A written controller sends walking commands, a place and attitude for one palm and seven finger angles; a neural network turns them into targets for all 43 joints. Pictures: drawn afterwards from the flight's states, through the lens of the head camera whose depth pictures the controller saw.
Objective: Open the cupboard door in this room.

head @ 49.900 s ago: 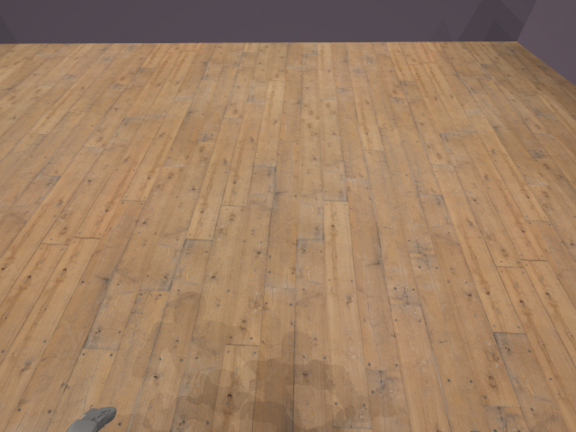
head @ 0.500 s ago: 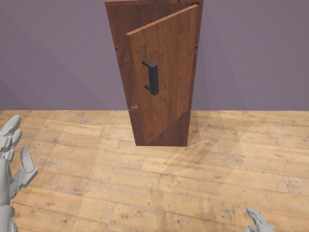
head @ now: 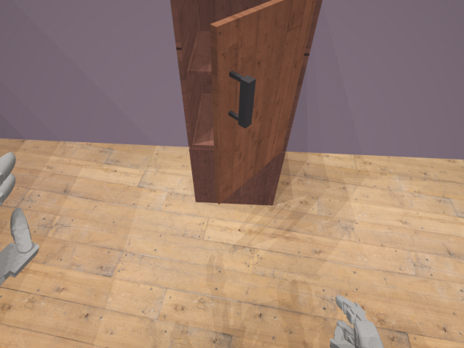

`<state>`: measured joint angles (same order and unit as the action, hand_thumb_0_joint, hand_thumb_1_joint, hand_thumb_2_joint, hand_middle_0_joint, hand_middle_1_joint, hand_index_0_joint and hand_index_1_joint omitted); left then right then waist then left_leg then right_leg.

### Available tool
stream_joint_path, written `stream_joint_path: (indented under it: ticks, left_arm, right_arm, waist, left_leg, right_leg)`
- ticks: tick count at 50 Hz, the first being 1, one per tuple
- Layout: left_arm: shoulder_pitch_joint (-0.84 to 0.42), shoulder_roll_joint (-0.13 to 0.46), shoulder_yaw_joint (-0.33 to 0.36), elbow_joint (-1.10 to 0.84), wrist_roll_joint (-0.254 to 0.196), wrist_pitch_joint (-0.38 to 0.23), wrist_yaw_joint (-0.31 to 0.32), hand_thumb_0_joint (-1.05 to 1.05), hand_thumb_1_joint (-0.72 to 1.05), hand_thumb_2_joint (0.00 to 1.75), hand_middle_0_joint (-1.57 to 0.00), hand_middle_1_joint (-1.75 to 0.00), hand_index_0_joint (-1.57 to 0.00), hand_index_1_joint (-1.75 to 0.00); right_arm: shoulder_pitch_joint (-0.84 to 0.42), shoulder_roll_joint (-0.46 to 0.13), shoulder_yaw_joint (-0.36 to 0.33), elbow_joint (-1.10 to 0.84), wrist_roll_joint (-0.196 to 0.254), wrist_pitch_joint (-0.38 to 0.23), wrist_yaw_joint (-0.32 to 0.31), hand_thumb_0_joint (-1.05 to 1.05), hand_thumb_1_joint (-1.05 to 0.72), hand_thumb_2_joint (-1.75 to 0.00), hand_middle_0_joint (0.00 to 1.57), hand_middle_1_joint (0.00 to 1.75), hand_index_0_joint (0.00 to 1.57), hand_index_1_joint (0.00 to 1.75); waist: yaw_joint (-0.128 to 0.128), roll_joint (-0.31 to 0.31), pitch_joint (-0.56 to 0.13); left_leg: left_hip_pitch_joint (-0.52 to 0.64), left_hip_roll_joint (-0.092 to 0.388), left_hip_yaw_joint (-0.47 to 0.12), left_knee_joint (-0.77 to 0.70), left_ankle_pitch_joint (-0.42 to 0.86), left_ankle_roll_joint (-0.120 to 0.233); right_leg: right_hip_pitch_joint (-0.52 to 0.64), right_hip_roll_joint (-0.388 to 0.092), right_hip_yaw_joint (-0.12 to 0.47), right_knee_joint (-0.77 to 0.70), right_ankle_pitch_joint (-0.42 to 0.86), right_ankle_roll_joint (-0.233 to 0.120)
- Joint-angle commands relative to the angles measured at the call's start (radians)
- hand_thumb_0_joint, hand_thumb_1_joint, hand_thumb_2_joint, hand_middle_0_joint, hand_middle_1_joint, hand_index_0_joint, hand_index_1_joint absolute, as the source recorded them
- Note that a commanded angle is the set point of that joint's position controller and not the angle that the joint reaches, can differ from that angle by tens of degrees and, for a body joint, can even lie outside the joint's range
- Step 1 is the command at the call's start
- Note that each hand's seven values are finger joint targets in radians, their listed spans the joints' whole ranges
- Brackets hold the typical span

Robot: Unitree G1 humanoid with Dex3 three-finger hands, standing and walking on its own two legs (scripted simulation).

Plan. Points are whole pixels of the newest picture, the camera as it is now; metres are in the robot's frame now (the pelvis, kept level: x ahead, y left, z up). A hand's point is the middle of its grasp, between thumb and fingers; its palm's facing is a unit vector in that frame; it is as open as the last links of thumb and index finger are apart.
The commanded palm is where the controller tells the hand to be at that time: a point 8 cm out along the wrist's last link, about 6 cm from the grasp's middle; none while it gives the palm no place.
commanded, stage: stop stepping back and stand still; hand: left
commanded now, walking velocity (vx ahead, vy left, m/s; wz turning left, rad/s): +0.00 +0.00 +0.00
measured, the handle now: (239, 99) +0.63 +0.03 +0.08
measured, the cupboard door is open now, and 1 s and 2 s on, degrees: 49 49 49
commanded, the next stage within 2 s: let the arm hang, fingers relaxed in 0.38 s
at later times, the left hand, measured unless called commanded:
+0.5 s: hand (11, 267) +0.18 +0.28 +0.15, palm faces +0.41 -0.79 -0.45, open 7.4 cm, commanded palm none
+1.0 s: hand out of the picture -0.04 +0.18 -0.17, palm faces +0.06 -0.98 -0.21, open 7.1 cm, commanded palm none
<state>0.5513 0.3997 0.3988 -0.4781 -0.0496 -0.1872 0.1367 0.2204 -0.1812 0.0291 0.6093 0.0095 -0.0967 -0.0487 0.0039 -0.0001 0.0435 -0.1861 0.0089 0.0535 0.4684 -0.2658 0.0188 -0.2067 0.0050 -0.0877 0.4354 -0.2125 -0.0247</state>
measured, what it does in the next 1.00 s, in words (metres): stands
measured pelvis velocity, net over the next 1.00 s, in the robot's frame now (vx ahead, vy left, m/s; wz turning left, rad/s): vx -0.03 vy -0.01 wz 0.04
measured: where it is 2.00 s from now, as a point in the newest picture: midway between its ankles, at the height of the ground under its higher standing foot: outside the picture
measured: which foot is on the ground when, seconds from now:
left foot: down 0.00-1.00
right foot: down 0.00-1.00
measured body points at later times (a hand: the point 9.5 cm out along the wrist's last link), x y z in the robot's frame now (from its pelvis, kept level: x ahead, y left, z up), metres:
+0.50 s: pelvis -0.02 +0.01 +0.00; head -0.01 +0.02 +0.45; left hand +0.15 +0.32 +0.17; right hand +0.15 -0.22 -0.08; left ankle -0.01 +0.10 -0.74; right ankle +0.01 -0.10 -0.74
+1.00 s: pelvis -0.03 -0.01 +0.00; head -0.01 -0.01 +0.45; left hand -0.05 +0.23 -0.16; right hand -0.05 -0.24 -0.16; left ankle -0.01 +0.10 -0.74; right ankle +0.01 -0.10 -0.74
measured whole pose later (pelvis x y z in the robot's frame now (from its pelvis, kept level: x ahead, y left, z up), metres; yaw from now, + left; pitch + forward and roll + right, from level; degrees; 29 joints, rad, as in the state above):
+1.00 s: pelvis -0.03 -0.01 +0.00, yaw +2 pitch -2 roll +0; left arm 0.31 0.18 0.01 1.06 0.01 0.02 0.01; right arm 0.34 -0.18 0.00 1.08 -0.02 0.04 -0.01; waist -0.01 0.01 0.06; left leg -0.24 0.00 0.02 0.48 -0.22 0.02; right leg -0.24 -0.01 -0.13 0.45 -0.18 -0.04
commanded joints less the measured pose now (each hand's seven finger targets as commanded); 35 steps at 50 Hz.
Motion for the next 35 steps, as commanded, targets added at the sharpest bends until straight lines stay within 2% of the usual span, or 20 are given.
stream_joint_path:
  ticks: [1,3,7,13,15,23,24,25,26,27,28,30,32,34,35]
  left_arm:
    - [-0.026,0.177,0.138,-0.215,-0.001,-0.073,0.032,0.00,0.90,0.90,-0.20,-0.30,-0.20,-0.30]
    - [-0.015,0.160,0.126,-0.195,-0.002,-0.068,0.030,0.00,0.90,0.90,-0.20,-0.30,-0.20,-0.30]
    - [-0.019,0.148,0.114,-0.149,0.000,-0.063,0.029,0.00,0.90,0.90,-0.20,-0.30,-0.20,-0.30]
    - [-0.072,0.155,0.106,-0.184,0.011,-0.069,0.032,0.00,0.90,0.90,-0.20,-0.30,-0.20,-0.30]
    - [-0.076,0.175,0.122,-0.203,0.014,-0.072,0.034,0.00,0.90,0.90,-0.20,-0.30,-0.20,-0.30]
    - [-0.045,0.148,0.108,-0.174,0.011,-0.074,0.036,0.00,0.90,0.90,-0.20,-0.30,-0.20,-0.30]
    - [-0.116,0.007,-0.299,0.629,0.094,0.077,-0.104,0.00,0.90,0.90,-0.20,-0.30,-0.20,-0.30]
    - [-0.121,-0.016,-0.272,0.661,0.081,0.150,-0.125,0.00,0.90,0.90,-0.20,-0.30,-0.20,-0.30]
    - [-0.122,-0.014,-0.271,0.646,0.075,0.174,-0.131,0.00,0.90,0.90,-0.20,-0.30,-0.20,-0.30]
    - [-0.156,-0.026,-0.280,0.675,0.077,0.174,-0.133,0.00,0.90,0.90,-0.20,-0.30,-0.20,-0.30]
    - [-0.194,-0.019,-0.287,0.720,0.083,0.172,-0.135,0.00,0.90,0.90,-0.20,-0.30,-0.20,-0.30]
    - [-0.234,-0.005,-0.303,0.830,0.088,0.172,-0.137,0.00,0.90,0.90,-0.20,-0.30,-0.20,-0.30]
    - [-0.266,-0.005,-0.315,0.954,0.088,0.178,-0.135,0.00,0.90,0.90,-0.20,-0.30,-0.20,-0.30]
    - [-0.294,-0.020,-0.337,1.067,0.082,0.186,-0.129,0.00,0.90,0.90,-0.20,-0.30,-0.20,-0.30]
    - [-0.303,-0.023,-0.347,1.112,0.079,0.189,-0.126,0.00,0.90,0.90,-0.20,-0.30,-0.20,-0.30]
  right_arm:
    - [-0.089,-0.139,-0.056,-0.157,-0.003,-0.058,-0.020,0.00,-0.90,-0.90,0.20,0.30,0.20,0.30]
    - [-0.083,-0.142,-0.059,-0.153,-0.001,-0.056,-0.018,0.00,-0.90,-0.90,0.20,0.30,0.20,0.30]
    - [-0.081,-0.148,-0.061,-0.145,0.001,-0.055,-0.020,0.00,-0.90,-0.90,0.20,0.30,0.20,0.30]
    - [-0.090,-0.150,-0.063,-0.149,-0.001,-0.059,-0.025,0.00,-0.90,-0.90,0.20,0.30,0.20,0.30]
    - [-0.093,-0.152,-0.065,-0.150,-0.004,-0.065,-0.026,0.00,-0.90,-0.90,0.20,0.30,0.20,0.30]
    - [-0.080,-0.149,-0.065,-0.150,-0.004,-0.063,-0.023,0.00,-0.90,-0.90,0.20,0.30,0.20,0.30]
    - [-0.140,-0.330,-0.110,0.116,-0.007,-0.100,0.068,0.00,-0.90,-0.90,0.20,0.30,0.20,0.30]
    - [-0.031,-0.264,-0.109,0.133,-0.011,-0.036,0.065,0.00,-0.90,-0.90,0.20,0.30,0.20,0.30]
    - [-0.007,-0.268,-0.107,0.110,-0.014,-0.015,0.060,0.00,-0.90,-0.90,0.20,0.30,0.20,0.30]
    - [-0.016,-0.261,-0.101,0.114,-0.022,-0.003,0.058,0.00,-0.90,-0.90,0.20,0.30,0.20,0.30]
    - [-0.036,-0.264,-0.092,0.113,-0.025,0.011,0.056,0.00,-0.90,-0.90,0.20,0.30,0.20,0.30]
    - [-0.066,-0.264,-0.081,0.124,-0.034,0.028,0.054,0.00,-0.90,-0.90,0.20,0.30,0.20,0.30]
    - [-0.057,-0.246,-0.070,0.152,-0.037,0.048,0.054,0.00,-0.90,-0.90,0.20,0.30,0.20,0.30]
    - [-0.031,-0.206,-0.058,0.189,-0.038,0.067,0.053,0.00,-0.90,-0.90,0.20,0.30,0.20,0.30]
    - [-0.021,-0.194,-0.052,0.205,-0.037,0.074,0.052,0.00,-0.90,-0.90,0.20,0.30,0.20,0.30]
  waist:
    - [0.006,0.097,-0.136]
    - [0.005,0.087,-0.141]
    - [0.003,0.052,-0.109]
    - [0.005,0.089,-0.084]
    - [0.008,0.104,-0.083]
    - [0.006,0.078,-0.099]
    - [-0.044,0.056,0.018]
    - [-0.031,0.047,-0.052]
    - [-0.035,0.071,-0.057]
    - [-0.031,0.061,-0.078]
    - [-0.026,0.031,-0.065]
    - [-0.008,-0.114,-0.053]
    - [-0.003,-0.199,-0.077]
    - [-0.012,-0.199,-0.097]
    - [-0.016,-0.152,-0.096]
  left_leg:
    - [-0.101,0.082,-0.099,-0.121,0.244,-0.009]
    - [-0.097,0.081,-0.091,-0.122,0.230,-0.009]
    - [-0.133,0.081,-0.101,-0.150,0.131,-0.009]
    - [-0.175,0.077,-0.110,-0.187,0.012,0.000]
    - [-0.180,0.071,-0.112,-0.190,-0.001,-0.003]
    - [-0.171,0.064,-0.104,-0.167,0.037,-0.008]
    - [-0.208,0.077,-0.134,0.000,0.211,0.003]
    - [-0.102,0.083,-0.104,0.002,0.337,-0.007]
    - [-0.083,0.101,-0.109,-0.003,0.299,0.005]
    - [-0.147,0.125,-0.152,-0.034,0.215,0.036]
    - [-0.198,0.132,-0.191,-0.072,0.170,0.057]
    - [-0.220,0.132,-0.208,-0.093,0.104,0.061]
    - [-0.188,0.094,-0.184,-0.063,0.076,0.050]
    - [-0.126,0.055,-0.145,-0.029,0.061,0.037]
    - [-0.097,0.043,-0.129,-0.023,0.060,0.030]
  right_leg:
    - [0.185,-0.047,0.087,-0.011,0.225,0.029]
    - [0.183,-0.044,0.085,-0.016,0.223,0.032]
    - [0.168,-0.043,0.087,-0.037,0.153,0.035]
    - [0.167,-0.038,0.086,-0.047,0.082,0.038]
    - [0.168,-0.039,0.087,-0.055,0.074,0.036]
    - [0.171,-0.043,0.092,-0.065,0.103,0.032]
    - [-0.040,-0.121,0.042,0.066,0.173,0.004]
    - [-0.074,-0.120,0.107,0.021,0.156,-0.007]
    - [-0.093,-0.108,0.087,0.034,0.085,-0.006]
    - [-0.082,-0.089,0.071,0.081,-0.006,-0.008]
    - [-0.055,-0.069,0.070,0.115,-0.036,-0.009]
    - [-0.018,-0.073,0.091,0.102,-0.053,-0.012]
    - [-0.001,-0.110,0.122,0.041,-0.027,-0.016]
    - [-0.021,-0.145,0.161,-0.009,-0.048,-0.031]
    - [-0.037,-0.152,0.166,-0.026,-0.070,-0.038]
